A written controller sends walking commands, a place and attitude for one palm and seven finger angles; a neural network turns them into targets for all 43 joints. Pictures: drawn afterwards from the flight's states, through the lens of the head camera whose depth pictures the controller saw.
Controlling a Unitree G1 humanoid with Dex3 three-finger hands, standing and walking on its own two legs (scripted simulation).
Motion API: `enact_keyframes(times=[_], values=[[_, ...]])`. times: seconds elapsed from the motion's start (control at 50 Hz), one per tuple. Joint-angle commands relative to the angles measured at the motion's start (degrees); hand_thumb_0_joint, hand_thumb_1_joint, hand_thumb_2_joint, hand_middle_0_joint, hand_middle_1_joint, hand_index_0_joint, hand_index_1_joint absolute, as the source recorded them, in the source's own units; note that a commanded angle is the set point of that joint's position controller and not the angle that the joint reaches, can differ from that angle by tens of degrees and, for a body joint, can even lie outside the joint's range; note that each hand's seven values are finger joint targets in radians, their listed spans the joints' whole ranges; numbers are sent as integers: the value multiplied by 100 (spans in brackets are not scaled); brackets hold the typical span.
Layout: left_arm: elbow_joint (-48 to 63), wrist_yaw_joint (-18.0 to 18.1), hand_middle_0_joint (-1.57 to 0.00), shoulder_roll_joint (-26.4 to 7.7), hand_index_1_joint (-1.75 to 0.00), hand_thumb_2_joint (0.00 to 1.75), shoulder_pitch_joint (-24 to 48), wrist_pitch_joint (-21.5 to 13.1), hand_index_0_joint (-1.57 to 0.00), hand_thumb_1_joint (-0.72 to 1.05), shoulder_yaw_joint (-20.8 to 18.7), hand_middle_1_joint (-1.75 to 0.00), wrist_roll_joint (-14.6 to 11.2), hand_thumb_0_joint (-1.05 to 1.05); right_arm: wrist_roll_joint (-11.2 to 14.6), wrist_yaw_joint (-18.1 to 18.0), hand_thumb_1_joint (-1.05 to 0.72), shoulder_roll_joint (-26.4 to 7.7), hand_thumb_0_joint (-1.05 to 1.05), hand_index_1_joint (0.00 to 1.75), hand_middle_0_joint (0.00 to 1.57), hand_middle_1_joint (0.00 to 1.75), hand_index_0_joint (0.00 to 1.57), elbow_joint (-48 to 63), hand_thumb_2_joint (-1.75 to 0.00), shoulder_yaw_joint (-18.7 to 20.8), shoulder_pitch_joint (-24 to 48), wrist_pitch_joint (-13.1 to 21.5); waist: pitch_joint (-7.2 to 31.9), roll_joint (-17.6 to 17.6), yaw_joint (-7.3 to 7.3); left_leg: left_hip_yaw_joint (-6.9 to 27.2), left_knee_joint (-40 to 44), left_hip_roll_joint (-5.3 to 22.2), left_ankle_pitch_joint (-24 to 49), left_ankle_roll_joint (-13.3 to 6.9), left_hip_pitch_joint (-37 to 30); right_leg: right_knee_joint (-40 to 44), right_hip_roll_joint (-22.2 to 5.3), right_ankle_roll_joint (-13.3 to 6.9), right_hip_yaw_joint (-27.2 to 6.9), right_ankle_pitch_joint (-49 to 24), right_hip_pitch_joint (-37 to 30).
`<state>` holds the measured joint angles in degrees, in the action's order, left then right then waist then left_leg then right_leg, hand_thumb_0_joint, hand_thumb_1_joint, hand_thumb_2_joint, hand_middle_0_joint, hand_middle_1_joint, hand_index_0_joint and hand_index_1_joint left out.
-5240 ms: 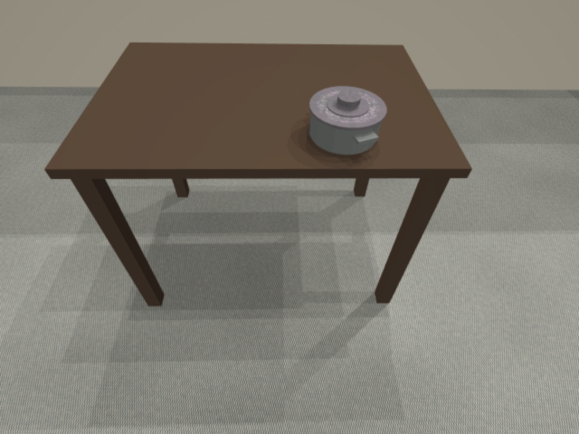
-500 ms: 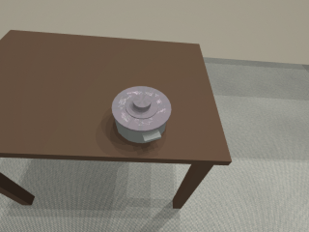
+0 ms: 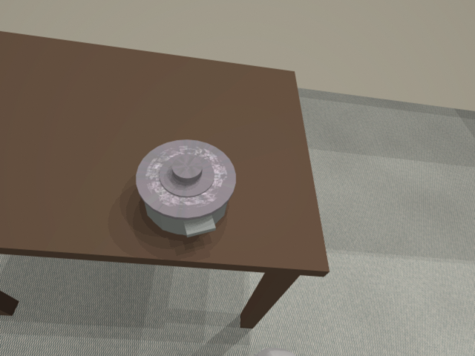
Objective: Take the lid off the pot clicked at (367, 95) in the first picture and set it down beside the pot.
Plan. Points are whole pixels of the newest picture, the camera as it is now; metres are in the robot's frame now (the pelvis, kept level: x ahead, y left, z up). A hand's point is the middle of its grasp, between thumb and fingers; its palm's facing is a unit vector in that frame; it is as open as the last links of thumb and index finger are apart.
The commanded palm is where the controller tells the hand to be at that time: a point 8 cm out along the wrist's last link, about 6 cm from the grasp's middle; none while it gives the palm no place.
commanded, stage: shuffle to correct the standing spot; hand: left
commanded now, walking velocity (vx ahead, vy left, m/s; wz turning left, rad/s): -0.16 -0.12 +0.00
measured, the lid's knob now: (187, 168) +0.42 +0.13 +0.05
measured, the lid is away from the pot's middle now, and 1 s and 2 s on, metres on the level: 0.00 0.00 0.00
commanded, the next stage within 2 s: come to a stop and stand still in 0.20 s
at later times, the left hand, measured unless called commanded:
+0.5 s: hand out of the picture +0.02 +0.11 -0.18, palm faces +0.03 -0.98 -0.20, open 7.4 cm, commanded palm none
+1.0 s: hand out of the picture -0.10 +0.13 -0.18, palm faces +0.00 -0.98 -0.18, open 7.4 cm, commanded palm none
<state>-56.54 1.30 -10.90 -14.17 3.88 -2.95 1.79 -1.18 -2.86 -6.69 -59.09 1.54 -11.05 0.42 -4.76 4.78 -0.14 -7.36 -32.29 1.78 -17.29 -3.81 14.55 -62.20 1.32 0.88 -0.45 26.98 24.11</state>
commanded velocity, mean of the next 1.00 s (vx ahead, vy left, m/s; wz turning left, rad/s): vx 0.02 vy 0.00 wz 0.00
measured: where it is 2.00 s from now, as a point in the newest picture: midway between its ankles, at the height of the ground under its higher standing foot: outside the picture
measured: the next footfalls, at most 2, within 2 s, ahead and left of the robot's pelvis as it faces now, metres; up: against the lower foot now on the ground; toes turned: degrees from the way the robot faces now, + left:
right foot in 0.24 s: +0.03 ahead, -0.21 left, +0.00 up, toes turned -4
left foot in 0.54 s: -0.02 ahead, +0.01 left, +0.00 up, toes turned +4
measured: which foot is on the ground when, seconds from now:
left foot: down 0.00-0.24, up 0.26-0.52, down 0.54-1.00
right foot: up 0.00-0.22, down 0.24-0.58, up 0.60-0.94, down 0.96-1.00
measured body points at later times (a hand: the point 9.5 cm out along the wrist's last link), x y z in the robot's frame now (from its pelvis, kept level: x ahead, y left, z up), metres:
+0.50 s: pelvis -0.04 -0.07 -0.01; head -0.02 -0.05 +0.44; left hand +0.02 +0.16 -0.16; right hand +0.01 -0.31 -0.15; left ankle -0.06 +0.01 -0.72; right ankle -0.01 -0.20 -0.73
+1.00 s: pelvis -0.08 -0.04 +0.00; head -0.07 -0.03 +0.45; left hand -0.10 +0.18 -0.16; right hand -0.12 -0.25 -0.16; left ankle -0.06 +0.01 -0.73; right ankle -0.14 -0.15 -0.74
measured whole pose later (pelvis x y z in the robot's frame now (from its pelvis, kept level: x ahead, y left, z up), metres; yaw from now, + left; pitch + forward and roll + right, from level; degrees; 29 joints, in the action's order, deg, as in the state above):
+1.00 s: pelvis -0.08 -0.04 +0.00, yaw -1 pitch +1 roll +0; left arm -62.0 2.3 -8.1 -20.4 0.6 -0.4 1.4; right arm -0.3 -0.9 -7.3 -64.4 1.6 -19.8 0.9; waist -0.2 0.5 1.2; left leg -7.3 -26.5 -3.8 -13.0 -6.5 14.9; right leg -25.7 -0.5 -0.5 2.7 18.5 7.0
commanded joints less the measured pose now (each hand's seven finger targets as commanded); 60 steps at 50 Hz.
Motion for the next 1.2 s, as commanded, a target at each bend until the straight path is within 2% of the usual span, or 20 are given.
enact_keyframes(times=[0.0, 0.1, 0.16, 0.2, 0.22, 0.24, 0.34, 0.44, 0.5, 0.56, 0.58, 0.62, 0.68, 0.76, 0.84, 0.92, 1.0, 1.14, 1.16, 1.18], values=[[310, -29, -20, -312, -30, 90, -414, -35, -20, 90, -76, -30, -53, 0, -2, -20, -90, -1084, 0, 30, 20, 30, 20, 254, -90, 239, -182, 4, 399, -1385, -41, 901, 1106, 1362, 3403, -487, -515, 170, -259, 162, -64, -203, 232], [485, -4, -20, -254, -30, 90, -104, -86, -20, 90, -4, -30, -56, 0, -19, 44, -90, -1275, 0, 30, 20, 30, 20, 276, -90, 390, -308, -95, 530, -1588, 143, 1004, 779, 1425, 3584, -391, -779, 1840, -369, 142, 245, -108, -88], [409, 17, -20, -395, -30, 90, -470, -192, -20, 90, -28, -30, -63, 0, 38, 70, -90, -1377, 0, 30, 20, 30, 20, 368, -90, 469, -222, -135, 845, -1363, -8, 941, 202, 1254, 3445, -70, -678, 3333, -319, 86, 368, -1284, -891], [370, 92, -20, -845, -30, 90, -578, -301, -20, 90, -94, -30, -3, 0, 94, 118, -90, -1048, 0, 30, 20, 30, 20, 435, -90, 469, -429, -168, 1155, -22, 72, 399, -857, 578, 1746, 368, 50, 3756, -1110, -91, -323, -4167, -1818], [378, 119, -20, -1132, -30, 90, -544, -331, -20, 90, -127, -30, 22, 0, 111, 131, -90, -725, 0, 30, 20, 30, 20, 522, -90, 388, -423, -208, 1162, 1110, 9, 126, -1455, -48, -714, 560, 913, 3517, -1899, -525, -1019, -6251, -2214], [408, 98, -20, -1221, -30, 90, -607, -359, -20, 90, -80, -30, 20, 0, 139, 105, -90, -638, 0, 30, 20, 30, 20, 568, -90, 368, -337, -266, 1237, 1036, -96, 487, -2095, -205, -1924, 557, 1047, 3500, -2213, -971, -996, -6840, -2111], [536, 176, -20, -939, -30, 90, -80, -391, -20, 90, -23, -30, -8, 0, 143, 156, -90, -626, 0, 30, 20, 30, 20, 377, -90, 302, -258, -292, 873, 764, 45, 739, -2761, -123, -1222, 612, 1085, 3635, -1739, -1069, -640, -5040, -1482], [534, 222, -20, -1116, -30, 90, -252, -384, -20, 90, -79, -30, 22, 0, 128, 234, -90, -499, 0, 30, 20, 30, 20, 380, -90, 196, -262, -276, 578, 358, -122, 516, -1028, -143, -839, 573, 528, 3926, -1959, -1146, -1096, -3290, -1116], [554, 210, -20, -986, -30, 90, -61, -309, -20, 90, -57, -30, -35, 0, 115, 247, -90, -434, 0, 30, 20, 30, 20, 164, -90, 123, -862, -193, 415, -72, 109, 343, 712, -157, 237, 419, -839, 3841, -1501, -684, -846, -1449, -179], [523, 169, -20, -368, -30, 90, -65, -243, -20, 90, 60, -30, -73, 0, 3, 222, -90, -814, 0, 30, 20, 30, 20, 236, -90, 133, -784, -98, -27, -2129, 83, 1937, 2024, 1014, -573, -289, 54, 2385, -301, -49, 354, 68, -60], [449, 174, -20, -382, -30, 90, 14, -220, -20, 90, 62, -30, -17, 0, 1, 203, -90, -713, 0, 30, 20, 30, 20, 246, -90, 91, -625, -59, -244, -2255, 71, 2259, 2463, 1103, -1121, -515, 865, 1449, -347, -29, 193, 167, -441], [309, 102, -20, -362, -30, 90, -420, -209, -20, 90, 14, -30, 44, 0, 7, 214, -90, -787, 0, 30, 20, 30, 20, 367, -90, 123, -167, -42, -213, -1429, -265, 2126, 2505, 1072, -1507, -615, 1229, 327, -283, -85, 96, -73, -480], [219, 54, -20, -274, -30, 90, -587, -274, -20, 90, 38, -30, 54, 0, 6, 236, -90, -923, 0, 30, 20, 30, 20, 354, -90, 171, -312, 45, -97, -654, -228, 1977, 2395, 1048, -1421, -621, 685, 116, -309, -76, 150, -187, -64], [249, 4, -20, -190, -30, 90, -388, -354, -20, 90, 105, -30, 20, 0, 17, 167, -90, -860, 0, 30, 20, 30, 20, 54, -90, 195, -1104, 115, 64, -678, 177, 2056, 2191, 1112, -911, -742, -451, 1390, -391, -137, 254, 147, 160], [65, 20, -20, -54, -30, 90, -619, -378, -20, 90, 179, -30, -46, 0, 34, 123, -90, -810, 0, 30, 20, 30, 20, -166, -90, 184, -1307, 140, 351, -759, 189, 2168, 1991, 1169, -49, -759, -764, 2882, -357, -245, 142, 167, -445], [-369, 112, -20, -57, -30, 90, -1175, -453, -20, 90, 235, -30, -75, 0, 117, 128, -90, -675, 0, 30, 20, 30, 20, -315, -90, 117, -1194, 124, 370, -266, 31, 1637, 1497, 630, -332, -196, 34, 4425, -494, -368, -82, -1280, -1819], [-517, 159, -20, -146, -30, 90, -1121, -517, -20, 90, 236, -30, -103, 0, 101, 127, -90, -465, 0, 30, 20, 30, 20, -404, -90, 24, -1090, 121, -18, 306, 88, 873, 881, 130, 249, 73, -2, 4570, -1003, -647, -641, -1143, -1410], [-695, 180, -20, 91, -30, 90, -1284, -489, -20, 90, 304, -30, -127, 0, 146, 48, -90, -347, 0, 30, 20, 30, 20, -762, -90, -72, -1428, 167, -47, -772, 32, 1312, 1366, 536, 1638, -130, -725, 4140, -610, -308, 47, -1685, -1230], [-772, 348, -20, -110, -30, 90, -1169, -610, -20, 90, 381, -30, -16, 0, 96, 88, -90, -756, 0, 30, 20, 30, 20, -250, -90, -185, -1017, 145, -865, -578, 37, 1387, 524, 548, 2777, 61, 186, 4211, -624, -270, -115, -1825, -711], [-550, 289, -20, -108, -30, 90, -1201, -620, -20, 90, 345, -30, -69, 0, 24, 145, -90, -593, 0, 30, 20, 30, 20, -159, -90, -167, -1133, 106, -614, -555, 106, 1204, 594, 402, 377, 95, 372, 4197, -692, -498, -137, -849, -691]])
